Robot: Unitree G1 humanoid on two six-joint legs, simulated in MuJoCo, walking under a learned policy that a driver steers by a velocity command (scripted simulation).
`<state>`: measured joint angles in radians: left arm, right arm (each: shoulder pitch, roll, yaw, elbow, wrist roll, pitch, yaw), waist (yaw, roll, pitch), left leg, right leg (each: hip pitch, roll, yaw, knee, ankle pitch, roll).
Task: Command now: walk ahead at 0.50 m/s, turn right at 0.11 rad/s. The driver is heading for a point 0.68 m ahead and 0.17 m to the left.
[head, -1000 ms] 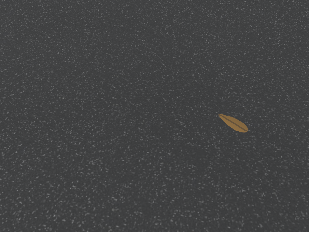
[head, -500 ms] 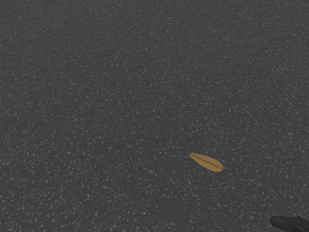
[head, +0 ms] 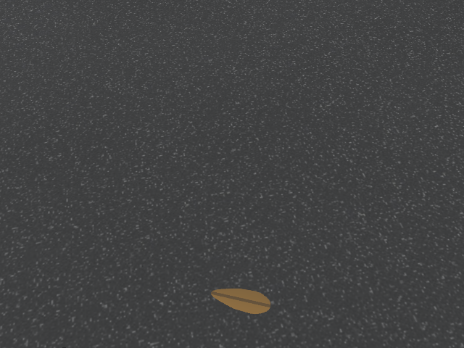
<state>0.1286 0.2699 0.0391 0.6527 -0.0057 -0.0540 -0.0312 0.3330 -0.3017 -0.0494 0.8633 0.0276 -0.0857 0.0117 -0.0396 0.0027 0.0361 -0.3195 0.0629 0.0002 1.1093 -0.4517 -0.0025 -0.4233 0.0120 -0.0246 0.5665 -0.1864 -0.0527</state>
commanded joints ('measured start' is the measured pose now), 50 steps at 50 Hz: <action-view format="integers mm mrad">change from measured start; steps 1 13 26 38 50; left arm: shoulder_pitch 127 173 77 -103 179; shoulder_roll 123 165 147 66 143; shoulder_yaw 40 62 32 16 45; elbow -10 97 17 -15 42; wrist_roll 8 11 -30 6 3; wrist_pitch -13 -47 -89 -52 -43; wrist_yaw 1 30 23 19 0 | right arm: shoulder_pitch -67 -260 53 -1 70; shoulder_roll -119 -28 -173 -139 -139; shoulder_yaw -28 -3 -67 -47 -30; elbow -100 -149 -170 -167 -138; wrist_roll -13 -7 -10 -14 -6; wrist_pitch -21 18 16 18 47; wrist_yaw -6 20 21 -19 -26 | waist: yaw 65 97 -65 -33 101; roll -96 -47 72 81 -119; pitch -98 33 -228 -37 -297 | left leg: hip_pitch -374 -351 545 79 -318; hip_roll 86 40 207 48 -106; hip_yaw -50 -44 -577 -199 -184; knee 60 -421 -794 -893 192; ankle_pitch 106 571 223 430 -169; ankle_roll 14 2 325 225 -33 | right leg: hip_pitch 355 332 -395 -100 604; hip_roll -255 -246 -58 -67 -380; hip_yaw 341 -21 118 49 471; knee -305 -464 757 49 -135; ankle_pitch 112 203 -255 316 554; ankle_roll -189 -133 39 114 -229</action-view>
